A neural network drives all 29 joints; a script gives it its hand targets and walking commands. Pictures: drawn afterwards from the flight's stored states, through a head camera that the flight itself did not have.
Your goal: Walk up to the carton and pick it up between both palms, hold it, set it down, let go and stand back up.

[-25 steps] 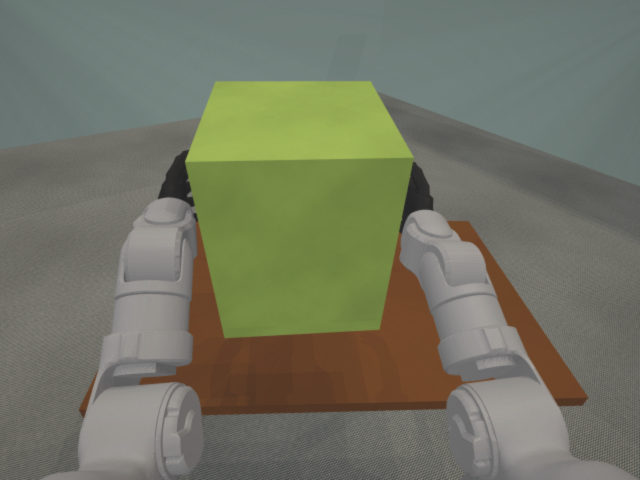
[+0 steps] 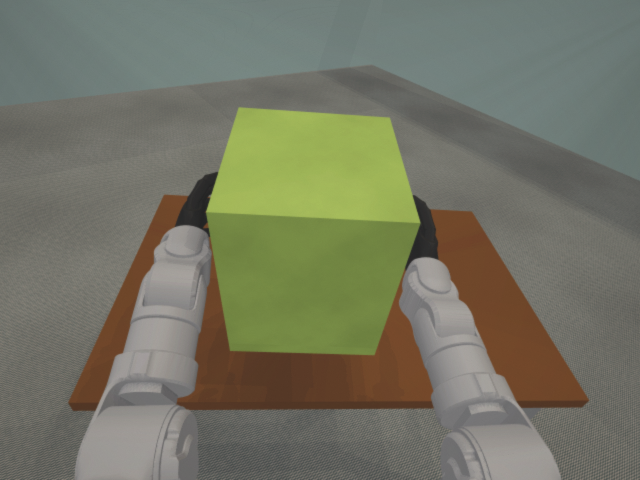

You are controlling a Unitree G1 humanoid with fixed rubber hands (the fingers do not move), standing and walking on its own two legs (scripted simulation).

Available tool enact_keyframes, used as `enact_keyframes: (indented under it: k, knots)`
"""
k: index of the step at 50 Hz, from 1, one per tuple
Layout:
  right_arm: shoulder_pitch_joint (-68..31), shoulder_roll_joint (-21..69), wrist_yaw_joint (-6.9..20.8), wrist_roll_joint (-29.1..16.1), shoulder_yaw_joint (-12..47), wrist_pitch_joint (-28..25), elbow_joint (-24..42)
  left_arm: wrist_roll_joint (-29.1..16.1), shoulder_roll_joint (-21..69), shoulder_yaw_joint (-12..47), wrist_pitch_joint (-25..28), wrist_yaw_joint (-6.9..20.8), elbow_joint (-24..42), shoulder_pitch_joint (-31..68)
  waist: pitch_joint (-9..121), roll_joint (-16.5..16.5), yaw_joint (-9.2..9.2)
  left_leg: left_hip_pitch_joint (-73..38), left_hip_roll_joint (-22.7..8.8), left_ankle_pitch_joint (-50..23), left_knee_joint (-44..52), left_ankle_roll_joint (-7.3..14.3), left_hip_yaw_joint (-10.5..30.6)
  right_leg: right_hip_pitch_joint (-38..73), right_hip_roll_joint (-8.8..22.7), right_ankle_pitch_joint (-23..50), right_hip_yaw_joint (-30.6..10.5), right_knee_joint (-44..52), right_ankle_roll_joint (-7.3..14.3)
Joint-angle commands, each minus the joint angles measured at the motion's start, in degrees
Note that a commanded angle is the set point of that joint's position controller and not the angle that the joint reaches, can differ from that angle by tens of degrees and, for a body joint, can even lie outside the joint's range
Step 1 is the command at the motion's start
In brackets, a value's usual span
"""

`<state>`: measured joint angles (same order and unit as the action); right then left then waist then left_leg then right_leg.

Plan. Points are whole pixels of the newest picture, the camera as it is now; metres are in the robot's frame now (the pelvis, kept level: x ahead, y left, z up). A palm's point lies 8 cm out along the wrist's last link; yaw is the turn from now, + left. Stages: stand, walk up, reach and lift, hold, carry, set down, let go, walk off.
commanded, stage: set down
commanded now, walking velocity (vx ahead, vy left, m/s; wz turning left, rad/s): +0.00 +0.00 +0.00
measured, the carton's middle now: (308, 235) +0.40 -0.01 +0.15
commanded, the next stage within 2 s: none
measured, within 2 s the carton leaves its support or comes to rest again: neither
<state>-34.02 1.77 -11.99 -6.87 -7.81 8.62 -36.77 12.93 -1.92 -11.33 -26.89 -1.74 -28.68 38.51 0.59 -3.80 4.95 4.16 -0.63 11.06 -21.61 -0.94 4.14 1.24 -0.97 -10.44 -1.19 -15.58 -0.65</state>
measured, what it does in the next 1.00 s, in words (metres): stands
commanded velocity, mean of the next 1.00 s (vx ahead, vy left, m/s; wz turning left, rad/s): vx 0.00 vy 0.00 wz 0.00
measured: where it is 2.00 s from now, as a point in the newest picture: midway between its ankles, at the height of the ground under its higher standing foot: outside the picture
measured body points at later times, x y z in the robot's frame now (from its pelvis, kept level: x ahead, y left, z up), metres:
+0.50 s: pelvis -0.01 +0.00 +0.00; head -0.06 +0.03 +0.45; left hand +0.42 +0.11 +0.17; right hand +0.37 -0.18 +0.16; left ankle +0.02 +0.13 -0.75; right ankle -0.01 -0.13 -0.75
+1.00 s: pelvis +0.01 +0.01 +0.00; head -0.02 +0.03 +0.45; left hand +0.45 +0.11 +0.15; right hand +0.39 -0.18 +0.13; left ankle +0.02 +0.13 -0.75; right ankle -0.01 -0.13 -0.75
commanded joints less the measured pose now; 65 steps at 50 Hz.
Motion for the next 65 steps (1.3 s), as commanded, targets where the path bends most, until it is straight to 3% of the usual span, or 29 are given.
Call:
enact_keyframes:
  k: [1, 6, 12, 15, 17, 18, 26, 30, 31, 36, 38, 46, 47, 58, 65]
  knots:
    - [-64.2, 30.18, 7.54, -4.11, 25.22, -7.73, 30.31, -11.84, 42.96, 30.48, 6.88, 8.77, 16.82, 49.59, 40.33, 9.42, 1.56, -16.54, 1.8, -35.5, -4.05, -4.2, -4.2, 1.03, -3.75, 26.86, 5.35, -1.65, -1.44]
    - [-63.54, 29.46, 7.9, -1.95, 22.34, -5.3, 26.02, -10.36, 40.9, 25.9, 7.11, 9.32, 8.54, 49.33, 35.97, 6.53, 1.33, -9.59, 2.3, -20.93, -0.31, -1.89, -5.0, 2.34, -2.82, 22.44, 4.47, -1.82, -1.67]
    - [-63.86, 29.8, 8.39, 0.94, 18.44, -4.78, 17.73, -7.14, 40.12, 18.9, 8.12, 11.45, -3.0, 48.6, 31.97, 4.95, 1.13, -7.32, 2.64, -14.87, 2.52, -0.87, -5.81, 4.08, -2.16, 20.57, 3.88, -1.52, -2.43]
    - [-66.57, 30.83, 8.81, 2.74, 15.92, -5.62, 15.09, -6.58, 39.63, 15.8, 9.71, 11.8, -7.13, 51.11, 31.25, 3.97, 0.1, -6.52, 2.4, -12.14, 3.52, -0.51, -6.34, 2.5, -2.5, 15.72, 4.45, -0.67, -2.35]
    - [-67.45, 31.18, 9.21, 3.72, 14.69, -6.32, 13.89, -6.47, 39.17, 14.65, 11.09, 11.77, -7.75, 52.74, 32.32, 4.25, -0.45, -6.82, 2.52, -12.88, 3.74, -0.56, -6.82, 2.67, -2.65, 15.65, 4.46, -0.76, -2.3]
    - [-66.93, 31.12, 9.4, 4.4, 13.57, -6.35, 12.07, -6.26, 39.25, 14.06, 11.54, 11.85, -9.1, 53.68, 31.33, 4.01, 0.35, -6.96, 2.35, -12.65, 4.1, -0.77, -6.76, 2.32, -2.84, 15.19, 4.77, -0.41, -2.31]
    - [-68.03, 33.81, 9.92, 8.21, 10.42, -8.66, 7.91, -5.14, 37.2, 10.13, 16.06, 12.3, -13.96, 56.5, 32.25, 3.3, -1.11, -4.71, 2.68, -12.38, 4.92, -0.31, -8.29, 5.08, -2.11, 18.4, 4.04, -0.92, -3.01]
    - [-67.18, 33.58, 9.74, 9.52, 9.55, -10.12, 7.2, -5.94, 37.52, 11.67, 18.11, 11.99, -13.58, 58.78, 36.98, 5.49, 0.44, -6.17, 2.59, -15.78, 3.71, -1.31, -8.31, 5.83, -1.89, 22.22, 4.23, -1.57, -2.79]
    - [-67.71, 33.96, 9.8, 9.27, 9.83, -10.56, 7.24, -6.38, 37.63, 11.95, 18.75, 11.72, -13.19, 59.01, 38.18, 6.25, 0.0, -6.52, 2.5, -16.98, 3.38, -1.54, -8.19, 5.76, -2.01, 22.51, 4.22, -1.53, -2.68]
    - [-66.0, 33.05, 9.65, 10.81, 8.0, -11.33, 4.57, -7.12, 37.7, 13.49, 20.23, 11.48, -14.06, 60.22, 38.68, 8.58, 1.85, -7.86, 2.02, -19.28, 2.12, -2.77, -7.69, 4.09, -1.88, 22.41, 4.43, -1.59, -2.2]
    - [-66.27, 33.28, 9.57, 10.98, 7.14, -11.75, 4.18, -7.51, 38.06, 13.93, 20.95, 11.35, -14.46, 61.04, 39.38, 8.86, 2.32, -8.25, 1.97, -19.92, 1.82, -3.0, -7.62, 2.96, -2.02, 22.01, 4.71, -1.45, -2.05]
    - [-64.6, 34.41, 9.24, 11.31, 8.72, -11.79, 4.04, -7.16, 37.14, 12.47, 22.28, 11.65, -16.47, 58.28, 39.73, 7.4, 2.69, -7.26, 2.11, -24.51, 0.69, -3.05, -7.48, 5.96, -1.12, 31.5, 3.87, -3.18, -2.87]
    - [-63.74, 34.09, 9.13, 11.6, 8.62, -11.77, 4.38, -7.23, 36.99, 12.36, 22.47, 11.74, -17.27, 58.07, 40.12, 6.77, 3.56, -7.46, 2.04, -25.02, 0.56, -3.15, -7.26, 5.99, -1.05, 32.79, 3.93, -3.45, -3.0]
    - [-63.05, 35.22, 9.8, 12.43, 10.15, -11.95, 6.95, -5.32, 34.41, 9.0, 23.49, 12.52, -18.58, 56.16, 41.23, 5.15, 2.69, -5.91, 2.22, -27.03, 0.42, -2.91, -7.43, 7.67, -0.57, 39.86, 3.53, -5.04, -3.81]
    - [-62.99, 35.28, 11.22, 13.93, 8.21, -12.78, 5.74, -4.61, 32.94, 7.58, 25.38, 12.19, -21.47, 58.1, 42.89, 7.08, 1.85, -7.08, 1.37, -28.15, -0.07, -3.34, -7.36, 4.16, -0.97, 34.89, 4.09, -4.85, -3.02]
